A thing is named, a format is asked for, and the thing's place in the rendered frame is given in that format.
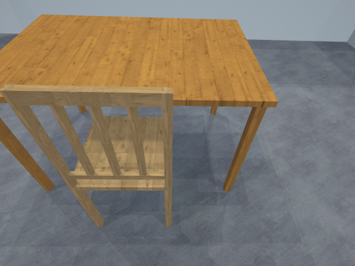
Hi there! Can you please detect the table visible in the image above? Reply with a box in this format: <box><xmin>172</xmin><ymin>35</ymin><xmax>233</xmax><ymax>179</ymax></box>
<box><xmin>0</xmin><ymin>14</ymin><xmax>278</xmax><ymax>191</ymax></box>

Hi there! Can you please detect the chair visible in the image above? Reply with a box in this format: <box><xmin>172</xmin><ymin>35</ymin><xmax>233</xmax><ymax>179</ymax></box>
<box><xmin>0</xmin><ymin>84</ymin><xmax>173</xmax><ymax>227</ymax></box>

